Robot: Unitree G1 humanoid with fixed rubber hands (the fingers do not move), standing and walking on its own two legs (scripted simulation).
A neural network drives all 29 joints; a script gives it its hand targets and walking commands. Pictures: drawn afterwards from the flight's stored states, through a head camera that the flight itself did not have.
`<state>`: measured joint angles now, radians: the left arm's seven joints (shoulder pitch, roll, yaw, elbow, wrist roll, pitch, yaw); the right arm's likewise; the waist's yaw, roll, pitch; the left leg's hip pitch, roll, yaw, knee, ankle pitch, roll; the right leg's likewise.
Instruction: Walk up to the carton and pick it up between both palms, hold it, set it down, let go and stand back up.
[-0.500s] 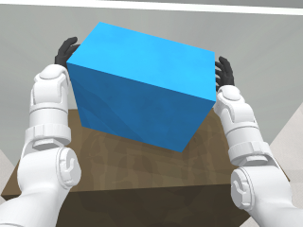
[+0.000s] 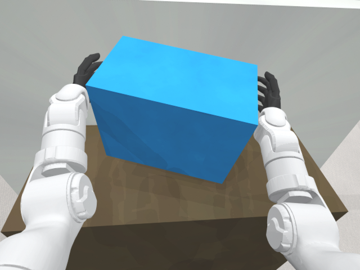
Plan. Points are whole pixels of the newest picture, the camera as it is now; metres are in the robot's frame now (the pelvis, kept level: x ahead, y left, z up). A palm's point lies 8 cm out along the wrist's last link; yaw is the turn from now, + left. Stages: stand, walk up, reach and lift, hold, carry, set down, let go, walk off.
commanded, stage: set down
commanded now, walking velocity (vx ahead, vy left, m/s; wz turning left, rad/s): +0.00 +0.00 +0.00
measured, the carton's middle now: (175, 114) +0.43 -0.04 +0.15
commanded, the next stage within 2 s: none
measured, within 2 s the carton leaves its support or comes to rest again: rests again in 1.72 s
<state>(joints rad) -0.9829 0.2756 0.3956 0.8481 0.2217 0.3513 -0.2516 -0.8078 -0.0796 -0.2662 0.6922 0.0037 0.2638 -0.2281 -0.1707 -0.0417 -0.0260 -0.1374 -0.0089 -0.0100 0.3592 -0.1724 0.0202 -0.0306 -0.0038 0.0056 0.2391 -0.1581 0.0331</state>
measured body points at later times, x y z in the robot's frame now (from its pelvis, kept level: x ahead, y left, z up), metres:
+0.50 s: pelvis +0.00 +0.01 +0.00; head -0.01 +0.03 +0.45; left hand +0.47 +0.15 +0.18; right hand +0.37 -0.24 +0.17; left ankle +0.02 +0.10 -0.75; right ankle -0.02 -0.14 -0.75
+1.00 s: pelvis +0.01 +0.01 +0.00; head +0.01 +0.04 +0.45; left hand +0.48 +0.14 +0.16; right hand +0.37 -0.24 +0.14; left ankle +0.02 +0.10 -0.75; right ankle -0.02 -0.14 -0.75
